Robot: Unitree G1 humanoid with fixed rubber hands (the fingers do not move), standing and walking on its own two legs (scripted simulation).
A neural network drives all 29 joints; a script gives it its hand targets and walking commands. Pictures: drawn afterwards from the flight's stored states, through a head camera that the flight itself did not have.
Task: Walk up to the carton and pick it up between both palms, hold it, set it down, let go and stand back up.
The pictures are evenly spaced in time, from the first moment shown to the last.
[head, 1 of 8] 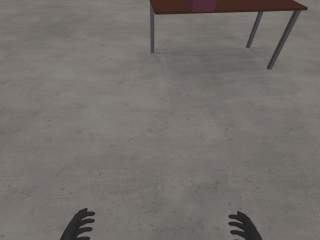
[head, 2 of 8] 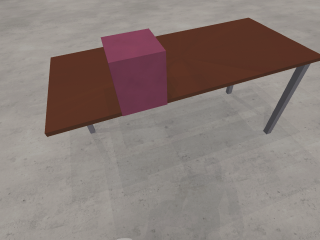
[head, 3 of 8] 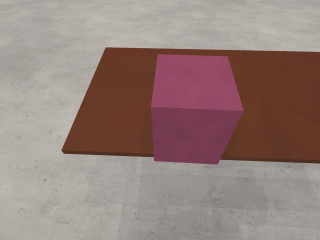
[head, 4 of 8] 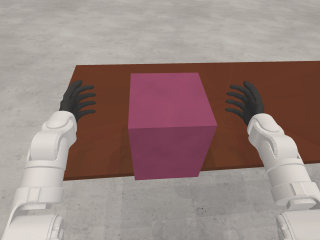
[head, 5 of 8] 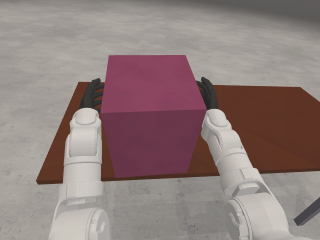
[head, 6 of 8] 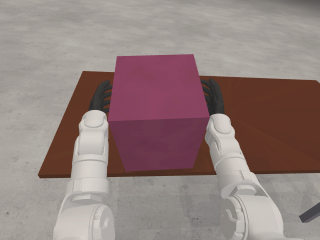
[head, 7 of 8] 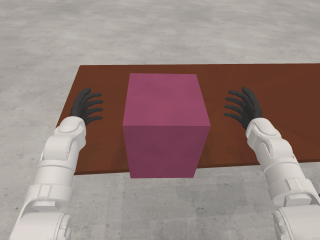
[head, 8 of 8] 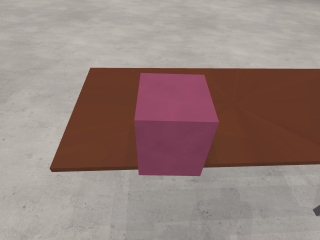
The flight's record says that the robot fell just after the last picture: no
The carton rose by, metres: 0.21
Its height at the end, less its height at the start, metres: +0.00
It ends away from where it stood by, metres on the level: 0.02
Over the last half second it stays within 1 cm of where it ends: yes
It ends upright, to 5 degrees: yes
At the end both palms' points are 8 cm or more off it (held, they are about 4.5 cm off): yes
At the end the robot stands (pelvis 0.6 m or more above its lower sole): yes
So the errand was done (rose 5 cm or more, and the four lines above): yes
